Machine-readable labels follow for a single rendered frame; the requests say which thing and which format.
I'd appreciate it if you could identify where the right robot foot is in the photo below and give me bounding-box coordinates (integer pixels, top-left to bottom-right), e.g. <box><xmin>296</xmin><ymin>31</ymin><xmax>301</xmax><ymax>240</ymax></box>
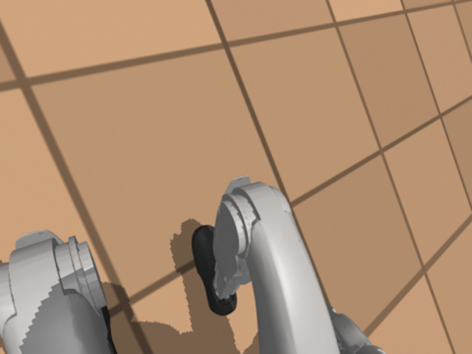
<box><xmin>192</xmin><ymin>225</ymin><xmax>237</xmax><ymax>316</ymax></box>

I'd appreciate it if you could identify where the left robot foot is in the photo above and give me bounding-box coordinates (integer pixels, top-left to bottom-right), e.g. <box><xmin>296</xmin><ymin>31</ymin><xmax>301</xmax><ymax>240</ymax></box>
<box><xmin>101</xmin><ymin>306</ymin><xmax>117</xmax><ymax>354</ymax></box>

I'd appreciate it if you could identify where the right robot hand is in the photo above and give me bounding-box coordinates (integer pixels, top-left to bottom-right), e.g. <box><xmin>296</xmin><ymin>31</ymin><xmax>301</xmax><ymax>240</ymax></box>
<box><xmin>326</xmin><ymin>304</ymin><xmax>372</xmax><ymax>354</ymax></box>

